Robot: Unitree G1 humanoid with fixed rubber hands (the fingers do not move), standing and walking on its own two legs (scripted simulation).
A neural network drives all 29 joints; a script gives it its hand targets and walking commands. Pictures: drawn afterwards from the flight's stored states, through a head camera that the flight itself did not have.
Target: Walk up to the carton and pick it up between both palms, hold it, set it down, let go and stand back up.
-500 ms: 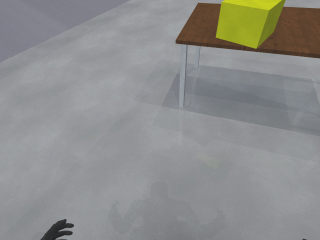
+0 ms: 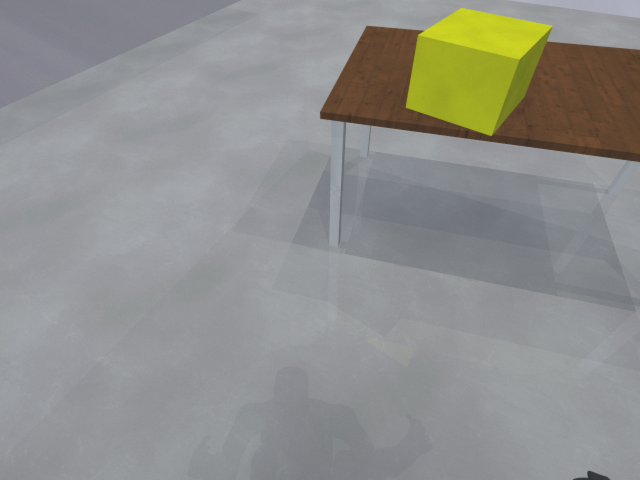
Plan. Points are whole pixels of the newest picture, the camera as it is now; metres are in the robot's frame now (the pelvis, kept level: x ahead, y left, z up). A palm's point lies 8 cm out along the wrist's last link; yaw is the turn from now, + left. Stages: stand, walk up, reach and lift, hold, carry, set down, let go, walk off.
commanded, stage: walk up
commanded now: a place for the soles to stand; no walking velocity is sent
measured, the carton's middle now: (475, 68) +1.24 -0.40 -0.01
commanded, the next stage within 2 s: none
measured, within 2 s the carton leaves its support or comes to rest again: neither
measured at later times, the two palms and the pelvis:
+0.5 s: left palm (182, 427) +0.22 +0.21 -0.05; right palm out of the picture +0.21 -0.44 -0.08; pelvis +0.15 -0.11 +0.01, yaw -6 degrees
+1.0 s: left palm (226, 313) +0.41 +0.20 -0.08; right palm out of the picture +0.34 -0.44 -0.05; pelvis +0.29 -0.11 +0.01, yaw -9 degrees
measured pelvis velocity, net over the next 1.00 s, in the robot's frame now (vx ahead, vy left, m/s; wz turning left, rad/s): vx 0.29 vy -0.11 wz -0.15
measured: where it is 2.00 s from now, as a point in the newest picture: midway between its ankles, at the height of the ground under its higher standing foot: (399, 381)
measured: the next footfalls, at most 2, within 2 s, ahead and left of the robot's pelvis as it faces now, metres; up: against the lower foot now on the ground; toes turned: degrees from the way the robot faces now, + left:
right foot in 0.34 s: +0.23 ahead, -0.22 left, +0.00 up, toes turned -6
left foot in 0.84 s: +0.40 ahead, +0.00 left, +0.00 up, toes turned -2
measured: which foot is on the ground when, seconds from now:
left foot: down 0.00-0.36, up 0.38-0.82, down 0.84-1.00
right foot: up 0.00-0.32, down 0.34-0.84, up 0.86-1.00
